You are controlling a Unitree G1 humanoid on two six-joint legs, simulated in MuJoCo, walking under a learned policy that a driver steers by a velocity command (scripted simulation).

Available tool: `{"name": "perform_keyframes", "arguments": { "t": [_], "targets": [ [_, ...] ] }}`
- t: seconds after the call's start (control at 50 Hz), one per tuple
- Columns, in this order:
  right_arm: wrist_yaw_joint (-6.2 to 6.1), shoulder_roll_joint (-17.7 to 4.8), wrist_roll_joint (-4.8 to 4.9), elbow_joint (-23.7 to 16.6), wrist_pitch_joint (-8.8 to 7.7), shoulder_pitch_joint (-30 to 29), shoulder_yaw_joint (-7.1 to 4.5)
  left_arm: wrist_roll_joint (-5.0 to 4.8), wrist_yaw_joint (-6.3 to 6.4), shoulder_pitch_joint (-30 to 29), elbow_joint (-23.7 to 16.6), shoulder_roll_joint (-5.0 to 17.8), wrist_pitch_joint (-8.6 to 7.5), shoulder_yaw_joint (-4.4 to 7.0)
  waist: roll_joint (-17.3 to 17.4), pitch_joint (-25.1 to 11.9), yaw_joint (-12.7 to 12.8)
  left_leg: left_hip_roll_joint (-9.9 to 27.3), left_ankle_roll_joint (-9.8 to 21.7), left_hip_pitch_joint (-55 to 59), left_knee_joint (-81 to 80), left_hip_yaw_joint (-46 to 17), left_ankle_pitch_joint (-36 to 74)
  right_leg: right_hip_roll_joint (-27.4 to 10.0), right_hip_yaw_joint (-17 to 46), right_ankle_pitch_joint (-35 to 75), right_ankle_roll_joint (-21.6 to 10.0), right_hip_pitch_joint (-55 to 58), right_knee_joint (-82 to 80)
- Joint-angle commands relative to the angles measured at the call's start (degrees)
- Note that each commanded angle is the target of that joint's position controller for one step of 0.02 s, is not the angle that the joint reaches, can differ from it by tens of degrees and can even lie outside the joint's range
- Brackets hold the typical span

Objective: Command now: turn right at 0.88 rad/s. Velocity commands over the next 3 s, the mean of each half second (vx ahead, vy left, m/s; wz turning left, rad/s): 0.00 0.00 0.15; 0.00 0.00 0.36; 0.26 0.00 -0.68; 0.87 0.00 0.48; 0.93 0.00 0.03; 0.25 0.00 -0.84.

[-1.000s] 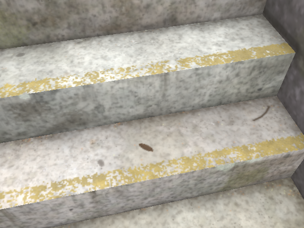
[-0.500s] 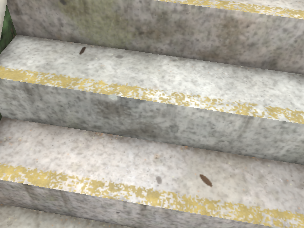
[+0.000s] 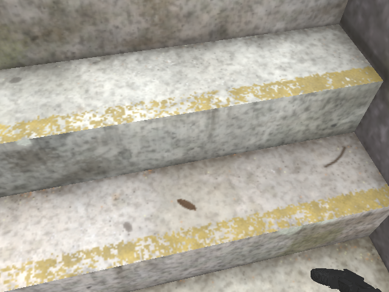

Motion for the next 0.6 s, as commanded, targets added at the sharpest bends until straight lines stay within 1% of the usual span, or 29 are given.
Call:
{"name": "perform_keyframes", "arguments": {
  "t": [0.02,0.04,0.06,0.08,0.1,0.12,0.14,0.16,0.18,0.2,0.22,0.24,0.26,0.28,0.3,0.32,0.34,0.36,0.38,0.4,0.42,0.44,0.46,0.48,0.5,0.52,0.54,0.56,0.6],
  "targets": [
    [-2.51,-5.27,0.27,-2.65,-1.97,4.52,-1.95,-1.19,-1.63,-4.18,-4.90,3.71,-0.60,1.55,1.69,-7.86,-3.41,2.60,0.37,17.41,-22.19,-3.02,9.64,-7.71,11.63,6.65,-3.02,-1.00,2.51],
    [-3.07,-7.93,-1.05,-2.86,-1.42,3.87,-2.57,-2.16,-2.57,-0.84,-3.47,0.68,-1.39,0.83,13.64,-8.79,-2.00,14.43,4.00,24.85,-26.29,-13.27,28.77,-1.85,0.26,-12.11,0.27,-10.21,19.79],
    [-3.07,-10.33,-3.13,-6.95,-0.81,-0.11,-3.31,-0.10,-3.42,3.92,-3.83,2.95,-2.38,0.93,21.86,-15.06,-1.07,26.63,14.08,26.33,-24.48,-26.66,53.62,0.98,-5.91,-25.28,3.61,-16.59,37.48],
    [-2.81,-7.85,-3.47,-8.66,-1.57,-0.57,-3.09,1.54,-3.85,5.26,-1.88,4.31,-3.11,1.31,15.60,-19.39,-1.57,28.48,20.11,21.58,-25.94,-34.90,49.93,-2.48,-3.70,-22.09,5.42,-13.66,50.92],
    [-2.37,-4.02,-2.78,-8.09,-2.40,-3.89,-1.84,1.43,-3.72,3.32,-0.64,2.94,-2.95,0.96,7.58,-14.72,-0.10,24.10,19.44,16.78,-25.31,-29.73,38.43,-4.32,-0.55,-13.26,5.97,-12.94,58.70],
    [-2.18,-1.12,-2.69,-5.86,-2.47,-4.54,-0.92,0.60,-3.81,0.62,-0.23,0.76,-2.20,-0.36,-0.98,-8.33,0.80,17.16,14.12,14.14,-25.20,-20.97,22.65,-5.15,-0.51,-9.31,6.88,-13.26,52.20],
    [-2.16,-3.05,-3.06,-2.77,-1.87,-0.97,-1.22,-0.18,-3.72,-0.89,-2.34,-2.11,-1.18,-1.99,2.89,-4.40,0.32,12.50,12.70,14.71,-25.01,-17.51,15.01,-5.22,-2.98,-8.41,7.99,-14.94,45.84],
    [-2.23,-3.40,-2.11,-1.82,-1.35,0.76,-1.46,-0.30,-3.97,-0.50,-1.85,-1.69,-0.27,-2.57,3.63,-3.09,-0.39,9.95,12.04,17.00,-25.20,-15.06,17.63,-6.64,-7.44,-9.54,8.47,-13.77,39.29],
    [-2.15,-4.23,-1.94,-0.91,-1.21,3.69,-1.85,-1.12,-4.36,-3.38,-3.55,-0.78,0.08,-3.39,2.86,-1.45,-1.69,9.48,10.63,23.05,-25.98,-15.64,19.46,-8.28,-10.60,-16.97,8.90,-16.14,24.42],
    [-2.43,-6.38,-2.01,0.10,-0.89,8.12,-3.26,-1.90,-4.58,-6.98,-4.84,-1.39,0.03,-4.02,4.77,-0.79,-4.90,9.65,10.03,28.26,-26.44,-17.45,24.16,-8.11,-14.38,-21.71,8.64,-17.29,14.20],
    [-2.70,-9.72,-2.14,1.28,-0.42,10.88,-5.16,-2.51,-4.38,-8.16,-5.24,-1.90,-0.06,-4.15,9.38,-1.22,-6.31,9.28,9.51,30.23,-24.93,-18.23,30.57,-6.92,-16.02,-21.55,8.02,-15.53,9.42],
    [-2.80,-11.79,-2.28,2.60,0.31,12.39,-6.70,-2.72,-3.84,-6.48,-4.76,-2.22,-0.01,-3.97,12.87,-2.64,-6.63,9.15,9.12,29.81,-23.85,-18.32,36.79,-5.63,-16.28,-19.25,6.85,-12.16,6.70],
    [-2.55,-11.53,-2.12,2.86,-0.04,12.69,-7.06,-2.61,-3.30,-5.02,-4.01,-2.12,-0.02,-3.96,10.75,-3.97,-6.61,9.05,8.26,27.25,-23.22,-17.36,38.59,-3.33,-18.77,-18.27,6.09,-8.32,5.42],
    [-1.88,-11.28,-2.41,2.34,-0.62,10.82,-6.97,-2.70,-3.16,-2.77,-3.57,-2.06,-0.59,-3.76,14.14,-6.64,-5.47,10.45,8.66,26.26,-22.93,-19.38,40.79,-4.19,-15.45,-16.25,4.41,-4.77,4.72],
    [-1.62,-10.14,-2.02,2.11,-1.04,8.87,-6.91,-2.57,-2.96,-2.39,-3.68,-1.87,-1.06,-3.74,14.55,-7.04,-4.66,9.76,8.69,23.05,-22.81,-19.21,37.24,-4.03,-15.53,-13.99,3.08,-2.19,2.79],
    [-1.44,-9.32,-1.84,1.55,-1.15,6.07,-6.81,-1.75,-2.35,-0.90,-3.74,-1.74,-1.25,-3.33,15.52,-8.28,-3.04,8.84,8.59,18.87,-21.55,-20.29,33.39,-4.43,-15.17,-10.37,1.72,1.51,2.17],
    [-1.17,-8.73,-1.57,0.88,-1.28,3.14,-6.71,-1.61,-1.89,0.73,-3.74,-2.33,-1.82,-3.56,13.66,-8.79,-1.21,8.62,8.43,13.85,-19.69,-21.43,30.72,-4.62,-14.89,-5.48,0.55,5.08,0.52],
    [-1.16,-8.25,-1.01,0.21,-1.22,0.23,-6.84,-1.26,-1.34,2.68,-3.48,-1.82,-1.98,-3.18,12.40,-10.34,0.72,8.11,7.50,6.49,-19.05,-23.33,24.88,-5.45,-13.84,-2.83,-1.20,11.64,0.18],
    [-0.76,-7.72,-1.02,-0.40,-1.24,-2.18,-6.86,-0.85,-0.54,4.57,-3.64,-1.50,-1.88,-3.05,9.41,-9.77,2.70,6.53,6.10,-2.09,-16.47,-22.80,16.12,-7.58,-11.81,-2.28,-2.48,17.83,-1.51],
    [-0.25,-6.86,-0.73,-0.74,-1.33,-3.08,-6.90,-0.65,0.11,7.00,-3.88,-0.67,-1.79,-3.00,3.12,-7.44,4.23,3.37,3.98,-11.44,-10.55,-18.14,2.59,-12.14,-8.72,-3.32,-3.60,23.50,-7.69],
    [-0.29,-4.48,0.01,-0.73,-1.37,-1.51,-7.02,-0.08,1.16,6.68,-4.68,4.99,-1.64,-1.91,-13.69,-8.14,4.90,-5.69,0.17,-22.51,15.26,-5.41,-10.52,-27.39,6.07,7.06,-9.50,27.82,-14.13],
    [-1.17,-7.62,-2.35,0.01,-1.50,4.43,-7.24,1.54,1.72,2.25,-6.99,4.14,-1.84,-1.77,-15.63,-14.78,2.15,-1.74,-2.93,-20.31,39.99,-0.19,-12.71,-39.49,15.20,5.82,-17.37,20.06,-18.45],
    [-1.65,-9.62,-3.74,1.69,-1.16,7.90,-8.30,1.29,1.83,-2.27,-9.22,-1.20,-2.66,-3.41,-11.14,-13.52,-1.36,1.24,-4.50,-16.54,50.89,-2.45,-6.71,-36.50,16.19,-3.62,-18.42,12.53,-20.45],
    [-2.02,-9.55,-3.99,2.06,0.12,7.62,-8.71,1.08,1.58,-7.49,-9.57,-2.83,-3.77,-4.05,-8.53,-7.50,-4.71,2.49,-5.87,-17.33,60.86,-2.84,-2.32,-32.06,8.14,-3.11,-15.71,6.51,-18.52],
    [-1.18,-9.56,-4.02,1.17,0.97,6.85,-8.17,0.95,1.61,-7.47,-8.13,-2.34,-4.20,-4.14,0.01,-4.83,-6.25,3.41,-6.19,-17.19,56.18,-3.47,2.74,-26.55,0.68,-2.10,-12.47,5.89,-16.01],
    [0.05,-7.03,-3.71,-0.08,1.54,4.88,-7.38,1.26,2.30,-6.53,-7.22,0.08,-4.66,-3.78,-0.37,-3.46,-6.47,3.73,-5.90,-17.57,55.34,-5.27,6.61,-24.86,-2.27,1.43,-12.30,5.69,-12.25],
    [1.03,-6.23,-3.68,0.65,2.10,5.96,-6.52,0.66,2.23,-3.69,-5.51,-0.11,-4.50,-3.64,1.39,-1.98,-5.22,1.70,-5.83,-18.55,52.14,-1.72,10.43,-22.62,-7.01,2.61,-13.16,6.83,-9.67],
    [1.96,-7.07,-3.27,0.38,2.11,5.29,-6.46,0.75,1.97,-1.54,-5.45,-0.23,-4.90,-3.81,1.93,-0.61,-4.28,2.52,-6.43,-19.82,40.29,-1.70,9.67,-21.83,-8.15,-0.75,-12.09,9.94,-9.13],
    [2.76,-6.02,-2.88,-1.23,2.09,1.31,-5.57,1.06,1.84,3.79,-4.75,1.61,-4.80,-2.94,-4.32,-1.00,-0.63,3.38,-6.92,-22.01,27.92,1.47,5.15,-24.30,-7.12,-4.43,-12.80,17.50,-10.63]
  ]
}}
Next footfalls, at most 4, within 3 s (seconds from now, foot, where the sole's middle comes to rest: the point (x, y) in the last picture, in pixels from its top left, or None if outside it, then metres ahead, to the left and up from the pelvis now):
0.04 left None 0.05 0.10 -0.76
0.40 right None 0.04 -0.08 -0.76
0.76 left None -0.02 0.14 -0.76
1.22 right None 0.04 -0.06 -0.76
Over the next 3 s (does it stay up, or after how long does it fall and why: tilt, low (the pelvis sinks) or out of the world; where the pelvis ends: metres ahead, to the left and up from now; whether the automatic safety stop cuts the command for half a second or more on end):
stays up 0.62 0.24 0.57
